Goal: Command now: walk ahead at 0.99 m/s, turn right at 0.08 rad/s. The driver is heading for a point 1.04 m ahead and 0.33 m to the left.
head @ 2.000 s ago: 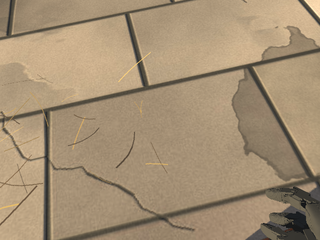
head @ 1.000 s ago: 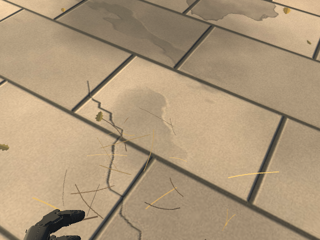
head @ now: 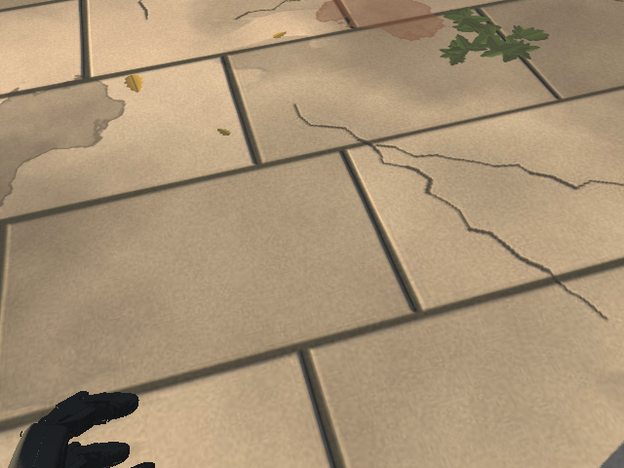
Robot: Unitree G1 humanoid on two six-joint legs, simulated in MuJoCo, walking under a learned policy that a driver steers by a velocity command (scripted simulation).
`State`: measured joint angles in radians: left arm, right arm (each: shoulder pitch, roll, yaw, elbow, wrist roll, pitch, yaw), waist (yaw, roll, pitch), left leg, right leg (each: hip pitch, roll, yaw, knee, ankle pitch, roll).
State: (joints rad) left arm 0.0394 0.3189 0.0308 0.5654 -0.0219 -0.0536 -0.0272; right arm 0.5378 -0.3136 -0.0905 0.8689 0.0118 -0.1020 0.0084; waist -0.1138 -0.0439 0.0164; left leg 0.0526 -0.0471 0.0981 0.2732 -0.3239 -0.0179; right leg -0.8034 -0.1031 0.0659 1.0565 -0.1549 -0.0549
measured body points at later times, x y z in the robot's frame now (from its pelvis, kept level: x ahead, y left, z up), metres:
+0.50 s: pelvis +0.44 -0.01 -0.01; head +0.44 +0.02 +0.44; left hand +0.34 +0.26 -0.14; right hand +0.71 -0.19 -0.07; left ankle +0.60 +0.17 -0.65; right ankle +0.33 -0.15 -0.73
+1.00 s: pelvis +0.83 +0.18 +0.00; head +0.83 +0.23 +0.45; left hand +0.90 +0.54 -0.02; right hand +1.03 -0.01 -0.10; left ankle +0.68 +0.15 -0.73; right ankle +1.13 +0.21 -0.68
